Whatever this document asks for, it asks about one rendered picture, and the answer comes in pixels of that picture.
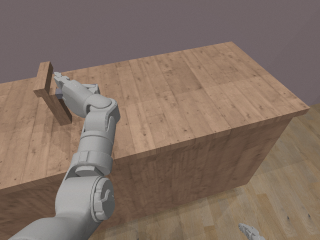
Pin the counter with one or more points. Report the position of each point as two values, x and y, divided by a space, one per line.
193 123

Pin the robot left forearm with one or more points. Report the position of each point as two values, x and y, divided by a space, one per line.
93 157

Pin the left robot hand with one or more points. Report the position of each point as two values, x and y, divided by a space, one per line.
74 93

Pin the tap lever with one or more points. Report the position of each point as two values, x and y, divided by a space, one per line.
59 94

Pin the robot left upper arm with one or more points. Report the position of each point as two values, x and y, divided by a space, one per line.
82 203

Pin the right robot hand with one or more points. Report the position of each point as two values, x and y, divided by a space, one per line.
250 232

